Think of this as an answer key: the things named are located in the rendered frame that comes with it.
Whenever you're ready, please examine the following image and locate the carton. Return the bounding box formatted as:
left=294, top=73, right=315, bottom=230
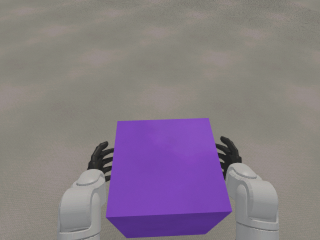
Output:
left=106, top=118, right=232, bottom=238

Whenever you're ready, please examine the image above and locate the robot left hand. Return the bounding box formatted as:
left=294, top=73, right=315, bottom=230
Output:
left=87, top=141, right=114, bottom=182

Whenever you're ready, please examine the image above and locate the robot right hand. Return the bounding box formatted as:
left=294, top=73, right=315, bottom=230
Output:
left=215, top=136, right=242, bottom=181

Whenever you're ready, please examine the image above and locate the robot left forearm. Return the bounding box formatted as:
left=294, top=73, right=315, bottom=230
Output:
left=56, top=169, right=107, bottom=240

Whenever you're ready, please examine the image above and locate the robot right forearm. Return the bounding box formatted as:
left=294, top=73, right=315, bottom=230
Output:
left=225, top=163, right=279, bottom=240

